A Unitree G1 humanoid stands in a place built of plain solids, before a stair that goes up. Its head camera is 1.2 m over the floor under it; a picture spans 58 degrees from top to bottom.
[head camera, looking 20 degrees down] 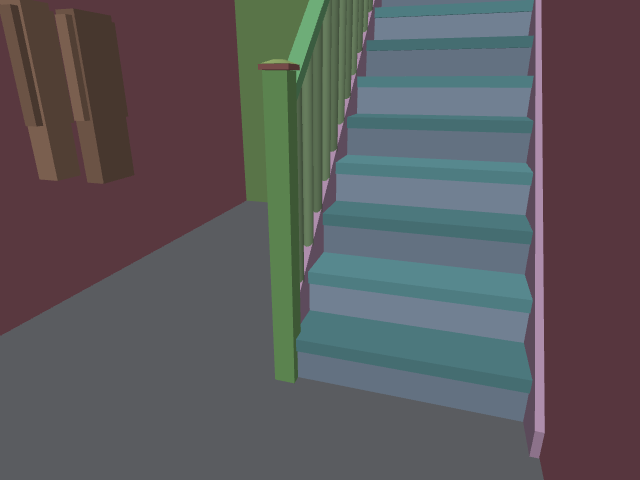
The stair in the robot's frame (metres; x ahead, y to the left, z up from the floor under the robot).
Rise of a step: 0.21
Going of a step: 0.23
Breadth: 0.92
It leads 17 degrees to the right of straight ahead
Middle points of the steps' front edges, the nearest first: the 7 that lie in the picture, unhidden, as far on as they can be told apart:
1.41 -0.33 0.20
1.63 -0.39 0.41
1.85 -0.45 0.61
2.07 -0.52 0.82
2.28 -0.59 1.03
2.50 -0.65 1.23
2.72 -0.72 1.44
